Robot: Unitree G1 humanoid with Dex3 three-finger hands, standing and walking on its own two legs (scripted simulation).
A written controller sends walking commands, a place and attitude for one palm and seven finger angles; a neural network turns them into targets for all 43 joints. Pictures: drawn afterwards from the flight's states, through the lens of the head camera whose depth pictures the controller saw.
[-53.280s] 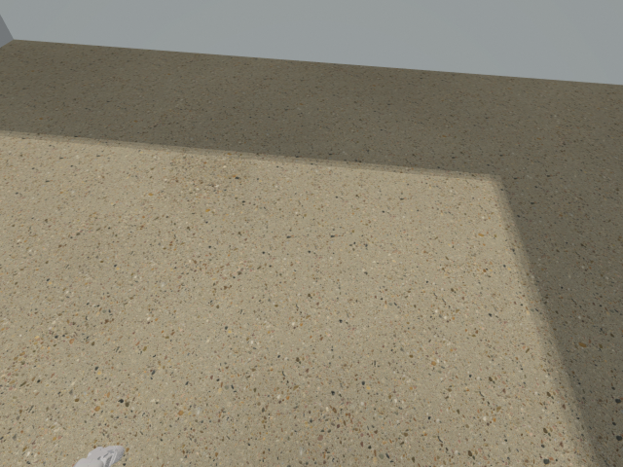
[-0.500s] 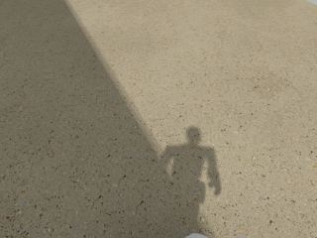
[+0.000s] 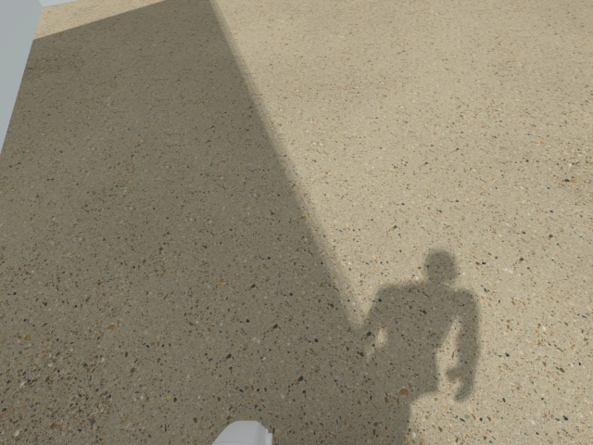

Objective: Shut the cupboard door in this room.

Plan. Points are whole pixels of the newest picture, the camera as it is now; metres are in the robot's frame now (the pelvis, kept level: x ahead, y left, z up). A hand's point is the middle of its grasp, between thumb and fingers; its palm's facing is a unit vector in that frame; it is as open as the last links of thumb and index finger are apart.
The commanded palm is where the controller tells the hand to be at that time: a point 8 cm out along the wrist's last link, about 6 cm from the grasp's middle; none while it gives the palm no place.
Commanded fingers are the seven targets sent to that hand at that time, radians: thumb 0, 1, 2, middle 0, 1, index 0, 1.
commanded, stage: turn or walk to find it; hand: left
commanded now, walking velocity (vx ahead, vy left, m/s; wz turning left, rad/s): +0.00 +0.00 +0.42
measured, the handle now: out of the picture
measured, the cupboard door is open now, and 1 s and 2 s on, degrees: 64 64 64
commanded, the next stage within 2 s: none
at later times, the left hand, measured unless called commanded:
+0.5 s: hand out of the picture +0.03 +0.26 -0.17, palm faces +0.24 -0.94 -0.24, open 7.4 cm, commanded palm none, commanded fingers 0.00 0.90 0.90 -0.20 -0.30 -0.20 -0.30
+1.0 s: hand out of the picture -0.01 +0.22 -0.17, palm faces +0.43 -0.87 -0.24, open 7.4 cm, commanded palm none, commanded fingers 0.00 0.90 0.90 -0.20 -0.30 -0.20 -0.30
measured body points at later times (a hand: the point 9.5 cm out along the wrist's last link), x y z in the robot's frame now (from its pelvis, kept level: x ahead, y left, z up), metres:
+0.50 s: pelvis +0.01 +0.04 +0.00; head +0.04 +0.07 +0.45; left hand +0.02 +0.31 -0.15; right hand +0.14 -0.17 -0.14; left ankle -0.01 +0.14 -0.74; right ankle +0.02 -0.11 -0.68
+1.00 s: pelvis +0.02 +0.02 +0.00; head +0.07 +0.04 +0.44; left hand -0.03 +0.26 -0.15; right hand +0.18 -0.19 -0.16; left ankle -0.06 +0.14 -0.71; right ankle +0.05 -0.09 -0.74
